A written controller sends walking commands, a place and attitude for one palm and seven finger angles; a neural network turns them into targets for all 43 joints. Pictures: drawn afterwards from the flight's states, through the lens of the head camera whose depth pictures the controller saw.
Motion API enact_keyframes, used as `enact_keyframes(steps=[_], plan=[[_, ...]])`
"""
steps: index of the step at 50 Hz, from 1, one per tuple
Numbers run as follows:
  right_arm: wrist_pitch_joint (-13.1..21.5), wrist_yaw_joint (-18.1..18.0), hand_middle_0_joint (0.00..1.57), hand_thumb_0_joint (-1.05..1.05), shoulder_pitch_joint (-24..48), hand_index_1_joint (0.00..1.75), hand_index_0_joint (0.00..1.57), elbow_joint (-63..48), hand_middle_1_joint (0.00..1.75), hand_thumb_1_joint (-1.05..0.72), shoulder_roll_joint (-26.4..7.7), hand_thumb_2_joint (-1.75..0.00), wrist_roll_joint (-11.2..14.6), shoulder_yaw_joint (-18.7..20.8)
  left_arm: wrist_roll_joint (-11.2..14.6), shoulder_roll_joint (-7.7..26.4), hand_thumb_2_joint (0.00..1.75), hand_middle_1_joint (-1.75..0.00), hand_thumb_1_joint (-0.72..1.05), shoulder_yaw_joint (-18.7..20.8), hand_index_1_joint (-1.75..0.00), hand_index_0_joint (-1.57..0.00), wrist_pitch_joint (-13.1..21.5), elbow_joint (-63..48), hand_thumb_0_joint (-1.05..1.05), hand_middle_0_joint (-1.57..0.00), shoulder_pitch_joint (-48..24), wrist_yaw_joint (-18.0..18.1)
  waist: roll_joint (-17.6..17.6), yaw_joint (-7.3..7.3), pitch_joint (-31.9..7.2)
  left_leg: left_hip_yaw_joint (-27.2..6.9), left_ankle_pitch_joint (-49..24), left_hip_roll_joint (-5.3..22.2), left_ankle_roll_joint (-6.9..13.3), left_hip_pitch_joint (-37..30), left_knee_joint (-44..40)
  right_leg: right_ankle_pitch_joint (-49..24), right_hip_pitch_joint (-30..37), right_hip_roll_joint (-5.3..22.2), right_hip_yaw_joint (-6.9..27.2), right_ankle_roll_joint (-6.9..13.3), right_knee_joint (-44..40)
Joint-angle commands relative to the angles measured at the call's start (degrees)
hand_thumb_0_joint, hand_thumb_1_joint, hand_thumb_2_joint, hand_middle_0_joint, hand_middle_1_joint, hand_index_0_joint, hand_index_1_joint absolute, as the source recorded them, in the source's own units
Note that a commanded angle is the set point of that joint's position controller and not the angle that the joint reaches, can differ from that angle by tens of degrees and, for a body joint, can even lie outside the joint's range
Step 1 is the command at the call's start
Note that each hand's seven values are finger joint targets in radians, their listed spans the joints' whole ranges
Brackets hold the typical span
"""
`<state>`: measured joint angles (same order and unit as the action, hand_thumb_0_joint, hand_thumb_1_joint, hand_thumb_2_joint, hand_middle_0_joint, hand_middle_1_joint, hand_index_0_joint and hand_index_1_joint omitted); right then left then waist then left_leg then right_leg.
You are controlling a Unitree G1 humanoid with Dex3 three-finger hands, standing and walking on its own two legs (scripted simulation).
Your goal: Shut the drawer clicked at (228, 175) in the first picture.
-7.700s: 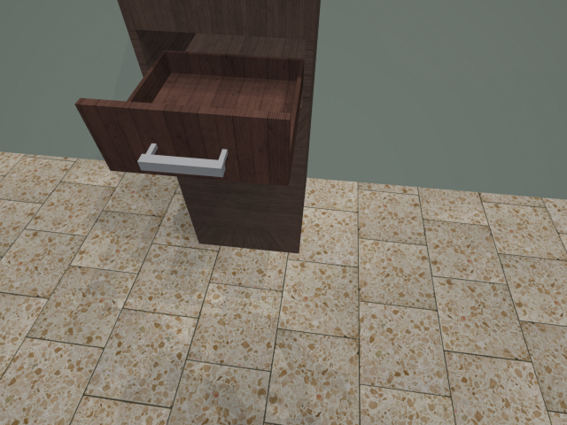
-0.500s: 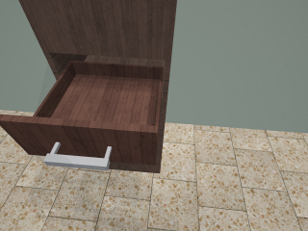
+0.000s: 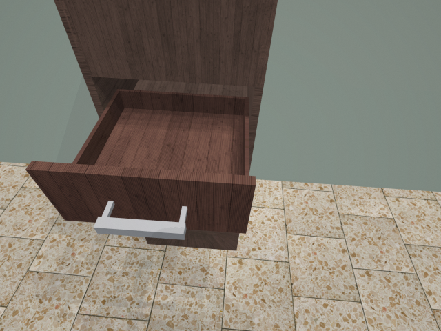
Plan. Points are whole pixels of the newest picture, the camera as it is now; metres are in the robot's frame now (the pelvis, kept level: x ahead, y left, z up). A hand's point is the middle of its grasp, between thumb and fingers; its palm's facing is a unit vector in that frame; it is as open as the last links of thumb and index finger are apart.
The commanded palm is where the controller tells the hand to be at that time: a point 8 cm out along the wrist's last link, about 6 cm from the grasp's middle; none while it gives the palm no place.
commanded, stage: come to a stop and stand still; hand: left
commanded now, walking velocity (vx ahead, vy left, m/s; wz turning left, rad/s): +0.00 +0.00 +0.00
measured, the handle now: (144, 218) +0.30 +0.16 +0.05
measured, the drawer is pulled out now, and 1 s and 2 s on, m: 0.30 0.30 0.30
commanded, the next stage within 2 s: look again from close up in 0.26 s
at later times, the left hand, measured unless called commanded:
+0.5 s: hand out of the picture +0.00 +0.18 -0.17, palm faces +0.00 -0.98 -0.18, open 7.3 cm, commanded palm none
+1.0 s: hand out of the picture +0.03 +0.18 -0.16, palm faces +0.12 -0.97 -0.19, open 7.3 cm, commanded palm +0.09 +0.22 -0.06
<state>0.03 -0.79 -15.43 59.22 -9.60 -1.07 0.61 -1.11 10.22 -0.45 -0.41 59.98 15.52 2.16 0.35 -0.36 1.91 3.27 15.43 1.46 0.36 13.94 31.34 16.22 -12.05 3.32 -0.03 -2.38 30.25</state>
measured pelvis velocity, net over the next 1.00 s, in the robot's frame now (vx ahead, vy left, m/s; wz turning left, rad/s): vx -0.01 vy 0.00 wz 0.00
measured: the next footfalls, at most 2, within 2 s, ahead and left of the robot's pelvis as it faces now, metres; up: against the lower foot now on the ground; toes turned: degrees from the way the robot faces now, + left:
none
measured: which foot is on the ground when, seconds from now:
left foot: down 0.00-1.00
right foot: down 0.00-1.00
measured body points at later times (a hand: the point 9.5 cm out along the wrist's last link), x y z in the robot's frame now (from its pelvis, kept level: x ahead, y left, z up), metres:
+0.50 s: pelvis +0.00 +0.01 +0.00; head +0.01 +0.01 +0.45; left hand +0.00 +0.23 -0.16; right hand +0.02 -0.23 -0.15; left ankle +0.02 +0.11 -0.73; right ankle +0.00 -0.15 -0.73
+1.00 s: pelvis -0.01 +0.00 +0.00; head +0.00 +0.01 +0.45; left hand +0.02 +0.23 -0.14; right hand +0.01 -0.23 -0.14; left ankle +0.02 +0.11 -0.73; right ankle +0.00 -0.15 -0.73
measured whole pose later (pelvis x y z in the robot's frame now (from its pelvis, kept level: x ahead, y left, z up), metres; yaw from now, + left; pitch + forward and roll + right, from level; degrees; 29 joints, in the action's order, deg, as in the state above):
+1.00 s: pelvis -0.01 +0.00 +0.00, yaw +0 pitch -2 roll +0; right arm 3.4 -2.1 -17.8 58.5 -9.0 0.9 -0.7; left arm 3.0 9.5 0.6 -5.1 41.6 23.7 3.5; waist 1.1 0.1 3.2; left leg 3.2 13.3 1.4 0.3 13.3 28.9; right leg 14.0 -11.4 3.2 -0.2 -2.2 27.8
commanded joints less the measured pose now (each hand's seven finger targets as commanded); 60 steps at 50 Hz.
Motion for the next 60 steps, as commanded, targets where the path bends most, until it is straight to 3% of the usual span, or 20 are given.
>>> enact_keyframes(steps=[1,7,11,16,22,35,46,47,48,49,50,51,52,53,54,55,57,59,60], plan=[[1.22,0.08,0.20,0.00,-0.94,0.30,0.20,-3.38,0.30,-0.90,-7.78,-0.90,0.05,1.66,-0.03,5.26,0.90,-0.30,0.90,1.02,-0.30,-0.20,0.89,-2.76,0.00,-0.20,3.63,0.00,-4.01,0.69,2.13,-8.81,6.10,5.55,1.77,3.23,-13.77,0.32,-1.64,0.59,0.58,2.94,-4.11],[1.47,0.12,0.20,0.00,-0.88,0.30,0.20,-2.70,0.30,-0.90,-7.71,-0.90,0.35,1.44,0.08,6.15,0.90,-0.30,0.90,0.86,-0.30,-0.20,1.28,-2.43,0.00,-0.20,3.74,-0.13,-1.10,0.51,0.92,-6.96,-0.59,4.59,1.54,0.30,-11.58,-3.19,-1.51,1.78,1.62,2.67,-5.97],[1.46,0.18,0.20,0.00,-0.60,0.30,0.20,-2.05,0.30,-0.90,-7.82,-0.90,0.44,1.37,0.11,6.33,0.90,-0.30,0.90,0.78,-0.30,-0.20,1.26,-1.95,0.00,-0.20,4.05,-0.17,-2.19,0.50,1.40,-6.71,-0.74,4.54,1.42,-0.23,-12.10,-3.47,-1.80,1.96,1.64,2.45,-6.57],[1.61,0.09,0.20,0.00,-0.62,0.30,0.20,-0.88,0.30,-0.90,-7.35,-0.90,0.63,1.21,0.16,6.34,0.90,-0.30,0.90,0.73,-0.30,-0.20,1.50,-1.04,0.00,-0.20,4.37,-0.08,-0.48,0.52,0.44,-5.51,-5.71,4.15,1.29,-2.07,-10.52,-6.21,-1.21,2.51,2.18,2.32,-7.12],[1.33,0.13,0.20,0.00,-0.19,0.30,0.20,0.36,0.30,-0.90,-6.45,-0.90,0.74,1.06,0.19,5.96,0.90,-0.30,0.90,0.66,-0.30,-0.20,1.61,-0.02,0.00,-0.20,5.05,-0.01,0.68,0.53,2.24,-5.01,-3.85,3.66,0.95,-1.75,-10.51,-4.65,-2.32,2.77,2.79,2.39,-8.47],[1.56,-0.09,0.20,0.00,-1.19,0.30,0.20,2.34,0.30,-0.90,-5.05,-0.90,0.84,1.01,0.31,4.90,0.90,-0.30,0.90,0.76,-0.30,-0.20,1.91,0.82,0.00,-0.20,5.92,0.09,-0.14,0.63,0.79,-4.53,-6.92,3.92,0.84,-3.25,-10.38,-6.77,-1.24,2.64,2.81,2.50,-8.89],[1.18,0.00,0.20,0.00,-1.68,0.30,0.20,2.95,0.30,-0.90,-4.56,-0.90,0.78,1.02,0.23,4.25,0.90,-0.30,0.90,0.78,-0.30,-0.20,1.73,0.84,0.00,-0.20,6.33,0.06,-0.49,0.58,3.73,-4.79,-0.92,3.66,0.49,-1.22,-12.00,-1.86,-3.24,2.36,3.12,2.61,-10.25],[1.59,0.08,0.20,0.00,2.13,0.30,0.20,-0.96,0.30,-0.90,-7.05,-0.90,0.94,0.83,-0.66,6.42,0.90,-0.30,0.90,0.84,-0.30,-0.20,2.28,2.54,0.00,-0.20,7.23,2.00,-1.08,1.50,5.01,-2.73,-6.97,4.49,-1.12,3.12,-1.18,-12.45,-2.72,4.55,3.76,2.87,-9.30],[10.43,-2.74,0.20,0.00,0.36,0.30,0.20,-21.45,0.30,-0.90,-14.73,-0.90,3.74,1.31,12.21,17.76,0.90,-0.32,0.90,8.14,-0.32,-0.22,15.24,-90.28,0.00,-0.22,-34.20,1.96,-11.28,-5.58,-26.64,-2.45,-10.18,-1.11,0.18,-15.44,-8.29,-13.05,4.59,-1.80,-3.52,3.54,-2.86],[16.29,-4.77,0.20,0.00,5.33,0.30,0.20,-18.06,0.30,-0.90,-9.83,-0.90,3.69,0.11,7.28,13.95,0.90,-0.34,0.90,8.18,-0.34,-0.24,12.15,-75.89,0.00,-0.24,-7.23,5.32,-16.08,1.13,-25.13,-2.13,-11.25,0.97,0.19,-15.02,-8.61,-5.70,1.16,-2.90,-4.89,4.84,1.78],[18.45,-4.22,0.20,0.00,5.66,0.30,0.20,-17.80,0.30,-0.90,-7.28,-0.90,4.44,0.83,8.66,1.18,0.90,-0.37,0.90,0.49,-0.37,-0.26,4.40,-64.30,0.00,-0.26,9.45,7.36,-11.94,-0.82,-14.66,-4.52,-3.31,1.65,-1.31,-4.54,-10.35,0.70,-4.04,-2.55,-6.82,3.46,2.19],[19.28,-3.92,0.20,0.00,3.87,0.30,0.20,-17.05,0.30,-0.90,-8.78,-0.90,5.33,0.81,9.93,-5.32,0.90,-0.39,0.90,-4.76,-0.39,-0.28,3.93,-66.73,0.00,-0.28,8.26,6.31,-7.38,-2.00,-6.48,-4.38,2.56,0.75,-0.86,-0.36,-9.13,-0.11,-6.33,-2.61,-6.67,3.06,0.35],[20.67,-3.93,0.20,0.00,4.97,0.30,0.20,-20.00,0.30,-0.90,-10.22,-0.90,4.73,1.30,10.60,-4.26,0.90,-0.41,0.90,-5.09,-0.41,-0.30,6.73,-70.95,0.00,-0.30,4.70,5.45,-5.86,-3.56,-1.16,-5.34,6.63,0.02,-0.45,2.94,-6.87,2.37,-9.04,-2.57,-6.80,2.68,-0.49],[21.35,-3.64,0.20,0.00,4.82,0.30,0.20,-21.14,0.30,-0.90,-10.92,-0.90,3.59,1.86,9.49,-2.66,0.90,-0.43,0.90,-3.24,-0.43,-0.32,9.45,-68.05,0.00,-0.32,6.31,4.85,0.23,-4.27,0.32,-5.72,8.85,-0.75,-0.29,6.71,-4.13,6.13,-12.97,-2.99,-7.31,2.49,0.26],[21.50,-2.95,0.20,0.00,5.08,0.30,0.20,-22.48,0.30,-0.90,-10.99,-0.90,2.75,2.63,9.74,-3.90,0.90,-0.45,0.90,-2.10,-0.45,-0.34,12.71,-63.25,0.00,-0.34,11.07,3.15,7.04,-3.11,1.54,-5.74,9.34,-0.90,-0.59,10.80,-1.38,9.30,-16.19,-3.61,-8.09,2.41,2.12],[21.47,-1.85,0.20,0.00,6.31,0.30,0.20,-24.61,0.30,-0.90,-10.86,-0.90,2.58,3.36,9.97,-4.81,0.90,-0.47,0.90,-1.58,-0.47,-0.36,16.23,-59.82,0.00,-0.36,18.22,0.51,7.34,-0.59,0.18,-4.28,8.34,-1.31,-1.13,12.99,1.14,11.26,-17.11,-3.69,-8.07,2.75,3.73],[20.24,0.45,0.20,0.00,7.79,0.30,0.20,-28.32,0.30,-0.90,-10.45,-0.90,1.89,4.21,11.41,-5.65,0.90,-0.52,0.90,-0.72,-0.52,-0.40,24.26,-56.67,0.00,-0.40,25.65,-6.69,12.62,1.78,-1.78,-2.48,8.31,-1.73,-1.95,19.26,6.68,14.76,-21.35,-3.85,-7.75,3.01,8.43],[18.70,2.13,0.20,0.00,10.11,0.30,0.20,-32.28,0.30,-0.90,-11.25,-0.90,1.58,5.50,12.42,-0.01,0.90,-0.56,0.90,5.19,-0.56,-0.44,32.14,-56.30,0.00,-0.44,26.88,-14.09,10.35,2.37,-3.31,-1.52,8.47,-2.22,-2.14,22.41,11.86,15.96,-23.16,-3.50,-5.86,3.77,11.51],[17.85,2.88,0.20,0.00,10.49,0.30,0.20,-33.76,0.30,-0.90,-11.37,-0.90,2.02,5.91,11.76,5.03,0.90,-0.58,0.90,9.44,-0.58,-0.46,34.24,-56.47,0.00,-0.46,27.93,-16.09,5.89,3.30,-4.38,-0.98,8.33,-2.35,-1.91,23.85,13.52,15.42,-22.76,-2.96,-4.21,4.24,12.53]])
